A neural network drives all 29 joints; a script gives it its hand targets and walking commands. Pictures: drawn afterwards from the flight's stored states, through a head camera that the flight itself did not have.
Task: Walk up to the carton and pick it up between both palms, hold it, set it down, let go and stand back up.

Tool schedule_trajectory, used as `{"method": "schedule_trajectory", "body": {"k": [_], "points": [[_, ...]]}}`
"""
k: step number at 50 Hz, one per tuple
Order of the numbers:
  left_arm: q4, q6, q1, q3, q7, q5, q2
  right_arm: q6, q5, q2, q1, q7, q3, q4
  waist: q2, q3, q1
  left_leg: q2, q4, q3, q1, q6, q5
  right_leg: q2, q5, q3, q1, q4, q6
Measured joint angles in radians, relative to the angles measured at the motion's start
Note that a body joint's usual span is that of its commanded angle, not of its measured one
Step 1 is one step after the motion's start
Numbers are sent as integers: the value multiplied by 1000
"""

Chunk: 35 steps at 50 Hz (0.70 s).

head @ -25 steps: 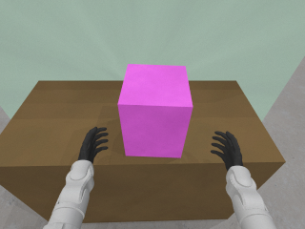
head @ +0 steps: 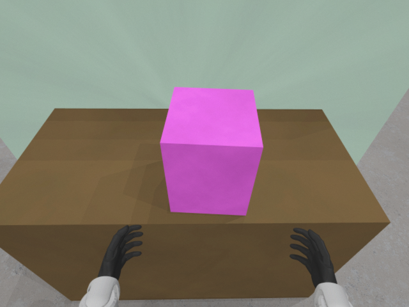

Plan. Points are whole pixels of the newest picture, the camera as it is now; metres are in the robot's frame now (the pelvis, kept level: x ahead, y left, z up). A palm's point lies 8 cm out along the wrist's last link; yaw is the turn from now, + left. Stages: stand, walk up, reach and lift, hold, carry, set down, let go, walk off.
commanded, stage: set down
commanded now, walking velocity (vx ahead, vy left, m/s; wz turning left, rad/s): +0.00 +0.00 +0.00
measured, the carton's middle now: (210, 152) +0.49 +0.02 +0.02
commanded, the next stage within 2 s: let go in 1.00 s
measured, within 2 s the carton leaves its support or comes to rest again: neither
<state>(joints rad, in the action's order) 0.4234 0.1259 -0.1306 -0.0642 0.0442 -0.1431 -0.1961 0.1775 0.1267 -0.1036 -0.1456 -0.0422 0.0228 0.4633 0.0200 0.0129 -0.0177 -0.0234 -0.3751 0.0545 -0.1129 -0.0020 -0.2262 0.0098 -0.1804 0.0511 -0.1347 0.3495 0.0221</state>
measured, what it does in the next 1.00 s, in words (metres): stands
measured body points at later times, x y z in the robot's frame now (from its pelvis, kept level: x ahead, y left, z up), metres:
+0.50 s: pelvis +0.01 +0.00 +0.00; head +0.01 +0.01 +0.45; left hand +0.20 +0.22 -0.06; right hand +0.19 -0.21 -0.05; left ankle -0.01 +0.11 -0.75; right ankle +0.01 -0.11 -0.75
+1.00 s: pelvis +0.00 +0.00 +0.00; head +0.01 +0.01 +0.45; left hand +0.17 +0.23 -0.09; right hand +0.17 -0.23 -0.09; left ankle -0.01 +0.11 -0.75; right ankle +0.01 -0.11 -0.75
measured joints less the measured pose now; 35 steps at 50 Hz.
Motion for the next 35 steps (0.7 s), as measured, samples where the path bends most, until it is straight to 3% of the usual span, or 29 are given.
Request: {"method": "schedule_trajectory", "body": {"k": [21, 35], "points": [[-49, -147, -88, 34, -23, 60, -12, -40, -42, -33, -87, 30, -4, -3, -3, 27, -7, -5, 23, 13, 61, 0, -10, 7, -3, -14, 57, -25, -2], [23, -175, -95, 44, -22, 92, -19, -17, -91, -45, -67, 54, 13, 118, -5, 37, -5, -4, 10, 14, 44, 2, -14, 5, -5, -15, 41, -16, -4]]}}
